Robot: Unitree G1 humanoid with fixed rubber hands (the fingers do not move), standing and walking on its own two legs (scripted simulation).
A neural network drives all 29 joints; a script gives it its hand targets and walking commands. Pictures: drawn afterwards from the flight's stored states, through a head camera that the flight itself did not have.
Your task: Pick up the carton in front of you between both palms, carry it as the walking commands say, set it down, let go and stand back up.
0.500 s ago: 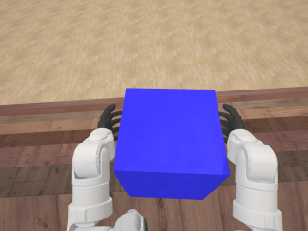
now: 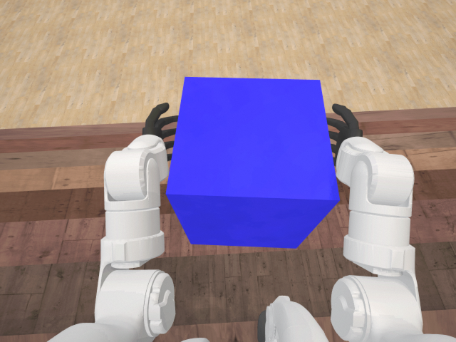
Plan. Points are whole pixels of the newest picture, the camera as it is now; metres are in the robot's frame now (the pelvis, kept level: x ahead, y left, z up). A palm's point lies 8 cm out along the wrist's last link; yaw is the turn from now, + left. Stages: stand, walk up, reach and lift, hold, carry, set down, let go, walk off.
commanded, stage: carry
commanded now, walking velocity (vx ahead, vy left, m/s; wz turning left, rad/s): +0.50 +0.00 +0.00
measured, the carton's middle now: (247, 172) +0.37 +0.00 +0.04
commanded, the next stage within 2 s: none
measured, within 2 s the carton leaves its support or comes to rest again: neither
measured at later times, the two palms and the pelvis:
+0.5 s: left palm (194, 77) +0.71 +0.13 -0.04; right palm (308, 88) +0.68 -0.17 -0.05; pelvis +0.34 +0.02 -0.19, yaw +0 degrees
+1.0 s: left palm (199, 85) +1.01 +0.17 -0.34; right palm (270, 77) +1.05 -0.13 -0.33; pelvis +0.69 -0.03 -0.40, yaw +0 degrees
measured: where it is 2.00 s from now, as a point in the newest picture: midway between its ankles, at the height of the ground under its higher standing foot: (236, 154)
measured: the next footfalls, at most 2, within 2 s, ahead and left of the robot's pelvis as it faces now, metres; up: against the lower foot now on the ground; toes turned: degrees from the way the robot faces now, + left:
right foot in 0.04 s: +0.11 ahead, -0.09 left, +0.00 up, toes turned -2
left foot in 0.42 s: +0.36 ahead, +0.05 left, -0.18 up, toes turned +1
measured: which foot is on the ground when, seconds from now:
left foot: down 0.00-0.06, up 0.08-0.40, down 0.42-0.80, up 0.82-1.00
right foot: up 0.00-0.02, down 0.04-0.42, up 0.44-0.78, down 0.80-1.00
